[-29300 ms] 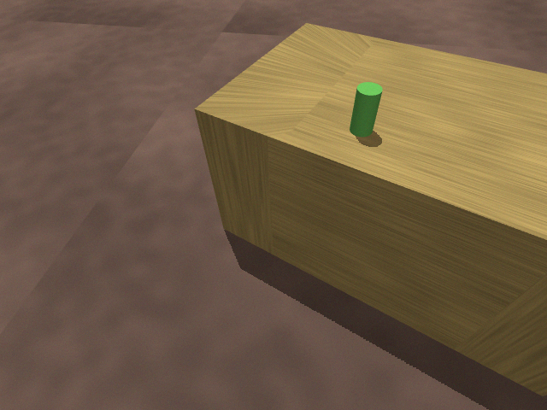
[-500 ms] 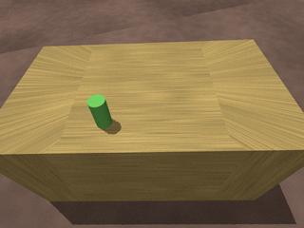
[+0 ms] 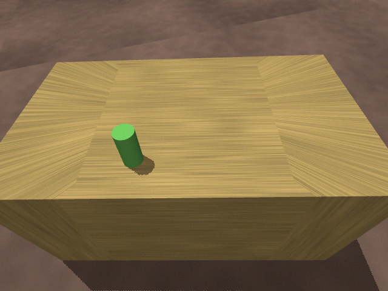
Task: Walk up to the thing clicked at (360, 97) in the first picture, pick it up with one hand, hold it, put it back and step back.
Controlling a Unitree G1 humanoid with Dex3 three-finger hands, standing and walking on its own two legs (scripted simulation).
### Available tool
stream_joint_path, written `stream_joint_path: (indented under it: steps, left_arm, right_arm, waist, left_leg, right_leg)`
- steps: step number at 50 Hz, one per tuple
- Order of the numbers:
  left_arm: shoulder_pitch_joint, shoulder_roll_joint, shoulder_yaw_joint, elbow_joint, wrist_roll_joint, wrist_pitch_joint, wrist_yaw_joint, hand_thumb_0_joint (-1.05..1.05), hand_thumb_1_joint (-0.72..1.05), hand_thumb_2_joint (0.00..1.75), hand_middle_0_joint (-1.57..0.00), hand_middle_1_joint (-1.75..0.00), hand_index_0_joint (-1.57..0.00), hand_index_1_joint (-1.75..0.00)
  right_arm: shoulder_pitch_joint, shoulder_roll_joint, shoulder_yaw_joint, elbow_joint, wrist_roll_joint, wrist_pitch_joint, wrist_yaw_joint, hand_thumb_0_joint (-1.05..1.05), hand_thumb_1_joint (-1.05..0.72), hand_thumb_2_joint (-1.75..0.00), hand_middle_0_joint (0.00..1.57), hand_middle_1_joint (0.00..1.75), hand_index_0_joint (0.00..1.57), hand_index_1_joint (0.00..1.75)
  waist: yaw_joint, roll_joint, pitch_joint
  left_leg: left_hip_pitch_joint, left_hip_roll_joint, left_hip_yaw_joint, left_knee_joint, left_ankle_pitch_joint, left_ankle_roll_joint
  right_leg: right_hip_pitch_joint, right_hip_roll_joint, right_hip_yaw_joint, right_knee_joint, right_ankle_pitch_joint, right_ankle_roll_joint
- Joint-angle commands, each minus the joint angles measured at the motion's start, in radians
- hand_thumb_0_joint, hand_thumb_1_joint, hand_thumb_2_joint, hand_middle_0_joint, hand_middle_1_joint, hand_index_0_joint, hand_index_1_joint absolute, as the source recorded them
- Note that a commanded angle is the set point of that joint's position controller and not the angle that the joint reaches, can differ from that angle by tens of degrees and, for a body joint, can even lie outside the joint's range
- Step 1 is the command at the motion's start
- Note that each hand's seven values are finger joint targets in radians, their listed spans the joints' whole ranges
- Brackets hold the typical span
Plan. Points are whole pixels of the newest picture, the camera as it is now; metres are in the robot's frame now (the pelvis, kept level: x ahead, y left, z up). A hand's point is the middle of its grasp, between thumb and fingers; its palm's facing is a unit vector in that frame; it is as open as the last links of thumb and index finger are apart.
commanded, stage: step back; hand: left
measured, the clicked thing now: (128, 146) +0.51 +0.22 -0.07
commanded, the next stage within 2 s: none
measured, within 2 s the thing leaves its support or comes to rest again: neither
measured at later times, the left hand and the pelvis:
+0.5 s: hand out of the picture +0.06 +0.31 -0.19, palm faces -0.02 -0.93 -0.37, open 7.4 cm; pelvis -0.09 +0.05 -0.03, yaw +1 degrees
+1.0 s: hand out of the picture -0.06 +0.30 -0.15, palm faces -0.03 -0.91 -0.41, open 7.4 cm; pelvis -0.19 +0.04 -0.02, yaw +0 degrees
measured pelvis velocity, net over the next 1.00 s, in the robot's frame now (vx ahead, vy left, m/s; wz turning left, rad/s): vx -0.19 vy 0.04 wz -0.01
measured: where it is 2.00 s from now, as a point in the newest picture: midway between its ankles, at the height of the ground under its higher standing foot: outside the picture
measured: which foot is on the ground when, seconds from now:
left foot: down 0.00-0.20, up 0.22-0.34, down 0.36-0.76, up 0.78-1.00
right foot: down 0.00-0.36, up 0.38-0.70, down 0.72-1.00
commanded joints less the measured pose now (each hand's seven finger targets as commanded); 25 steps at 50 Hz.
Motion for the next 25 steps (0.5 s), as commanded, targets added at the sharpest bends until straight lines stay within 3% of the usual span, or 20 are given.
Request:
stream_joint_path:
  steps: [1,4,7,8,9,10,11,12,14,15,16,17,18,19,20,21,23,24,25]
  left_arm:
    - [-0.017,0.27,0.098,-0.088,-0.013,0.002,0.019,0.0,0.9,0.9,-0.2,-0.3,-0.2,-0.3]
    - [-0.012,0.255,0.105,-0.13,-0.013,0.012,0.019,0.0,0.9,0.9,-0.2,-0.3,-0.2,-0.3]
    - [-0.023,0.26,0.113,-0.172,-0.007,0.024,0.016,0.0,0.9,0.9,-0.2,-0.3,-0.2,-0.3]
    - [-0.027,0.276,0.117,-0.184,-0.003,0.027,0.015,0.0,0.9,0.9,-0.2,-0.3,-0.2,-0.3]
    - [-0.057,0.295,0.123,-0.207,0.005,0.029,0.017,0.0,0.9,0.9,-0.2,-0.3,-0.2,-0.3]
    - [-0.082,0.314,0.128,-0.23,0.015,0.029,0.02,0.0,0.9,0.9,-0.2,-0.3,-0.2,-0.3]
    - [-0.092,0.329,0.133,-0.247,0.027,0.028,0.021,0.0,0.9,0.9,-0.2,-0.3,-0.2,-0.3]
    - [-0.122,0.326,0.132,-0.264,0.031,0.03,0.021,0.0,0.9,0.9,-0.2,-0.3,-0.2,-0.3]
    - [-0.179,0.306,0.125,-0.297,0.031,0.032,0.025,0.0,0.9,0.9,-0.2,-0.3,-0.2,-0.3]
    - [-0.179,0.288,0.119,-0.304,0.028,0.035,0.026,0.0,0.9,0.9,-0.2,-0.3,-0.2,-0.3]
    - [-0.167,0.271,0.112,-0.31,0.021,0.042,0.025,0.0,0.9,0.9,-0.2,-0.3,-0.2,-0.3]
    - [-0.142,0.228,0.104,-0.323,0.008,0.047,0.026,0.0,0.9,0.9,-0.2,-0.3,-0.2,-0.3]
    - [-0.131,0.19,0.103,-0.331,0.004,0.05,0.032,0.0,0.9,0.9,-0.2,-0.3,-0.2,-0.3]
    - [-0.074,0.203,0.106,-0.315,0.009,0.062,0.038,0.0,0.9,0.9,-0.2,-0.3,-0.2,-0.3]
    - [-0.041,0.196,0.099,-0.321,0.007,0.061,0.041,0.0,0.9,0.9,-0.2,-0.3,-0.2,-0.3]
    - [-0.046,0.201,0.101,-0.313,0.009,0.06,0.048,0.0,0.9,0.9,-0.2,-0.3,-0.2,-0.3]
    - [-0.02,0.232,0.115,-0.286,0.001,0.061,0.048,0.0,0.9,0.9,-0.2,-0.3,-0.2,-0.3]
    - [0.002,0.24,0.117,-0.283,-0.003,0.06,0.043,0.0,0.9,0.9,-0.2,-0.3,-0.2,-0.3]
    - [0.014,0.237,0.119,-0.29,-0.002,0.059,0.039,0.0,0.9,0.9,-0.2,-0.3,-0.2,-0.3]
  right_arm:
    - [-0.032,-0.248,-0.063,-0.091,0.014,0.009,-0.013,0.0,-0.9,-0.9,0.2,0.3,0.2,0.3]
    - [-0.009,-0.249,-0.076,-0.121,0.02,0.019,-0.008,0.0,-0.9,-0.9,0.2,0.3,0.2,0.3]
    - [-0.002,-0.236,-0.085,-0.157,0.02,0.033,-0.007,0.0,-0.9,-0.9,0.2,0.3,0.2,0.3]
    - [-0.009,-0.232,-0.086,-0.168,0.017,0.042,-0.006,0.0,-0.9,-0.9,0.2,0.3,0.2,0.3]
    - [0.008,-0.219,-0.089,-0.178,0.015,0.049,-0.006,0.0,-0.9,-0.9,0.2,0.3,0.2,0.3]
    - [0.027,-0.219,-0.093,-0.186,0.009,0.059,-0.004,0.0,-0.9,-0.9,0.2,0.3,0.2,0.3]
    - [0.056,-0.218,-0.094,-0.196,0.005,0.065,-0.004,0.0,-0.9,-0.9,0.2,0.3,0.2,0.3]
    - [0.092,-0.228,-0.1,-0.195,0.006,0.066,-0.001,0.0,-0.9,-0.9,0.2,0.3,0.2,0.3]
    - [0.141,-0.236,-0.112,-0.198,0.017,0.055,0.004,0.0,-0.9,-0.9,0.2,0.3,0.2,0.3]
    - [0.153,-0.235,-0.112,-0.195,0.016,0.047,0.003,0.0,-0.9,-0.9,0.2,0.3,0.2,0.3]
    - [0.146,-0.242,-0.116,-0.199,0.008,0.038,0.0,0.0,-0.9,-0.9,0.2,0.3,0.2,0.3]
    - [0.123,-0.29,-0.128,-0.215,-0.007,0.032,-0.005,0.0,-0.9,-0.9,0.2,0.3,0.2,0.3]
    - [0.13,-0.339,-0.138,-0.227,-0.019,0.025,-0.009,0.0,-0.9,-0.9,0.2,0.3,0.2,0.3]
    - [0.121,-0.33,-0.138,-0.239,-0.03,0.021,-0.013,0.0,-0.9,-0.9,0.2,0.3,0.2,0.3]
    - [0.098,-0.351,-0.136,-0.256,-0.022,0.018,-0.015,0.0,-0.9,-0.9,0.2,0.3,0.2,0.3]
    - [0.066,-0.371,-0.139,-0.269,-0.019,0.02,-0.02,0.0,-0.9,-0.9,0.2,0.3,0.2,0.3]
    - [-0.004,-0.319,-0.129,-0.296,-0.024,0.018,-0.033,0.0,-0.9,-0.9,0.2,0.3,0.2,0.3]
    - [-0.016,-0.294,-0.12,-0.304,-0.027,0.016,-0.036,0.0,-0.9,-0.9,0.2,0.3,0.2,0.3]
    - [-0.006,-0.279,-0.117,-0.312,-0.025,0.015,-0.04,0.0,-0.9,-0.9,0.2,0.3,0.2,0.3]
  waist:
    - [0.003,-0.011,0.011]
    - [-0.007,-0.008,-0.07]
    - [-0.004,-0.048,-0.14]
    - [0.003,-0.072,-0.134]
    - [-0.004,-0.136,-0.135]
    - [0.001,-0.206,-0.123]
    - [-0.004,-0.22,-0.103]
    - [-0.03,-0.216,-0.093]
    - [-0.058,-0.224,-0.113]
    - [-0.059,-0.195,-0.12]
    - [-0.058,-0.099,-0.111]
    - [-0.049,0.106,-0.093]
    - [-0.045,0.214,-0.072]
    - [-0.015,0.093,-0.088]
    - [-0.015,0.11,-0.105]
    - [-0.021,0.167,-0.117]
    - [0.01,0.195,-0.097]
    - [0.026,0.165,-0.086]
    - [0.022,0.161,-0.087]
  left_leg:
    - [-0.089,0.079,-0.046,0.108,0.369,0.092]
    - [-0.087,0.076,-0.047,0.171,0.369,0.125]
    - [-0.076,0.034,-0.026,0.294,0.25,0.119]
    - [-0.089,-0.01,-0.006,0.365,0.172,0.102]
    - [-0.126,-0.061,0.02,0.469,0.014,0.086]
    - [-0.168,-0.097,0.011,0.599,-0.273,0.083]
    - [-0.181,-0.072,-0.033,0.651,-0.374,0.086]
    - [-0.164,-0.047,-0.064,0.638,-0.384,0.095]
    - [-0.137,-0.026,-0.063,0.533,-0.3,0.109]
    - [-0.134,-0.025,-0.029,0.411,-0.186,0.108]
    - [-0.13,0.0,-0.035,0.256,0.033,0.11]
    - [-0.132,0.123,-0.23,0.117,0.288,0.148]
    - [-0.045,0.224,-0.427,0.068,0.487,0.204]
    - [-0.034,0.267,-0.407,0.098,0.526,0.249]
    - [-0.049,0.29,-0.382,0.127,0.657,0.275]
    - [-0.065,0.319,-0.438,0.108,0.588,0.29]
    - [-0.078,0.272,-0.336,0.127,0.493,0.286]
    - [-0.065,0.231,-0.269,0.152,0.499,0.276]
    - [-0.027,0.22,-0.249,0.168,0.507,0.279]
  right_leg:
    - [-0.045,-0.099,0.065,0.078,0.36,-0.049]
    - [-0.038,-0.1,0.07,0.148,0.34,-0.085]
    - [-0.082,-0.159,0.13,0.136,0.305,-0.142]
    - [-0.111,-0.203,0.173,0.103,0.322,-0.169]
    - [-0.114,-0.267,0.226,0.074,0.342,-0.216]
    - [-0.145,-0.346,0.295,0.049,0.362,-0.272]
    - [-0.192,-0.378,0.313,0.053,0.357,-0.298]
    - [-0.238,-0.372,0.291,0.077,0.334,-0.29]
    - [-0.242,-0.306,0.211,0.169,0.321,-0.22]
    - [-0.218,-0.25,0.162,0.236,0.283,-0.174]
    - [-0.223,-0.166,0.114,0.339,0.193,-0.131]
    - [-0.274,-0.019,0.058,0.52,0.029,-0.069]
    - [-0.43,0.125,0.087,0.645,-0.371,-0.048]
    - [-0.427,0.108,0.176,0.74,-0.425,-0.051]
    - [-0.425,0.118,0.185,0.802,-0.461,-0.049]
    - [-0.435,0.13,0.22,0.847,-0.458,-0.05]
    - [-0.415,0.101,0.211,0.897,-0.354,-0.036]
    - [-0.425,0.104,0.21,0.916,-0.319,-0.03]
    - [-0.433,0.101,0.188,0.899,-0.313,-0.022]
